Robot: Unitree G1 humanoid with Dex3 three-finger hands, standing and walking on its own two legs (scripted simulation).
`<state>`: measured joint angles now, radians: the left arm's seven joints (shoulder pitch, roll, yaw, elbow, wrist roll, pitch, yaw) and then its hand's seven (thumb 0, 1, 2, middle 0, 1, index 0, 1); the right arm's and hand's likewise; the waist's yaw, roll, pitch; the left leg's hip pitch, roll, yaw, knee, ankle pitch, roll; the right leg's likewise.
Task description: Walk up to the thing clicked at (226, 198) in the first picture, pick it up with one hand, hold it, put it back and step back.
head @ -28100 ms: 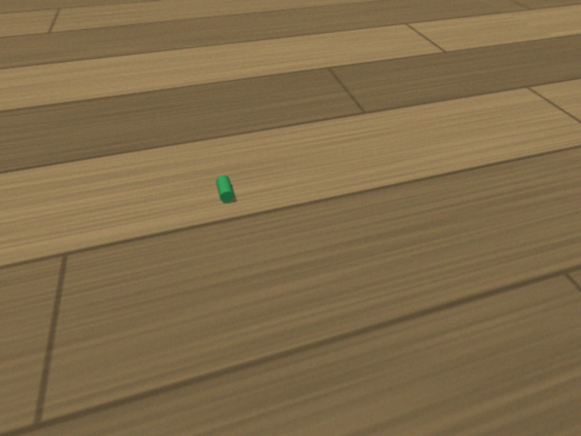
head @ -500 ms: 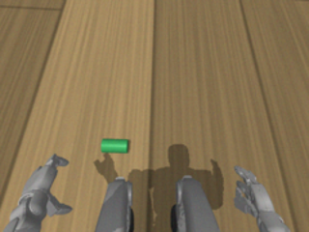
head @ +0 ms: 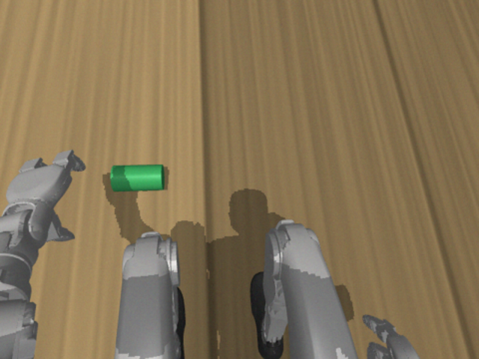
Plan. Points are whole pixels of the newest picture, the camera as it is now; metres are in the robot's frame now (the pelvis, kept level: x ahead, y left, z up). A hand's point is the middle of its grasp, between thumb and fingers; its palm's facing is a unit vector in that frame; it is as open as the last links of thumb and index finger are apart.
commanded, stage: rise first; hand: left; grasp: from above
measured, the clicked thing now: (138, 177) +0.51 +0.21 -0.37
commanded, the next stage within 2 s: approach in 1.28 s
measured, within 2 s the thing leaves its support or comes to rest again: neither
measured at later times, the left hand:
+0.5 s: hand (81, 192) +0.43 +0.29 -0.21, palm faces -0.49 -0.04 -0.87, open 14.1 cm
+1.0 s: hand (91, 187) +0.45 +0.28 -0.24, palm faces -0.47 -0.01 -0.88, open 13.9 cm
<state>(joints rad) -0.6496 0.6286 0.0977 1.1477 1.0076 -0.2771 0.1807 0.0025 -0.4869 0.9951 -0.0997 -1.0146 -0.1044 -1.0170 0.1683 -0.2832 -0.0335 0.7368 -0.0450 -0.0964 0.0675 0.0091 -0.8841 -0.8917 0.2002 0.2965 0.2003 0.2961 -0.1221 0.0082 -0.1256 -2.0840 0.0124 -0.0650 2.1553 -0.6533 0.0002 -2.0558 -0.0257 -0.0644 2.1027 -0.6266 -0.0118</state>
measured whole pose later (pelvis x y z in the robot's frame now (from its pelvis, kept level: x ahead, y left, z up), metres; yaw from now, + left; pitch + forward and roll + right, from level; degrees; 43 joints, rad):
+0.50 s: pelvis +0.01 +0.01 -0.04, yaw -1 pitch +35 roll -6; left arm -0.82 0.66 0.07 1.34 1.25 -0.27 0.37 0.00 -0.51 1.00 -0.10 -0.94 -0.10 -0.95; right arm 0.13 -0.26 0.00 0.75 -0.11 -0.05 0.13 0.00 -0.91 -0.90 0.20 0.30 0.20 0.30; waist -0.18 0.00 -0.10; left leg -2.23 0.01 -0.06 2.29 -0.68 0.03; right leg -2.18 -0.03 -0.06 2.22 -0.66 0.02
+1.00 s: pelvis +0.02 +0.01 -0.06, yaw -2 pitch +35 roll -6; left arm -0.86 0.69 0.10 1.41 1.30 -0.28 0.45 0.00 -0.48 0.97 -0.12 -0.96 -0.12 -0.95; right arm 0.13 -0.27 0.00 0.77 -0.15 -0.06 0.13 0.00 -0.91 -0.90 0.20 0.30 0.20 0.30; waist -0.20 -0.01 -0.07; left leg -2.28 0.02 -0.08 2.37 -0.71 0.01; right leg -2.24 -0.02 -0.07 2.30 -0.67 0.00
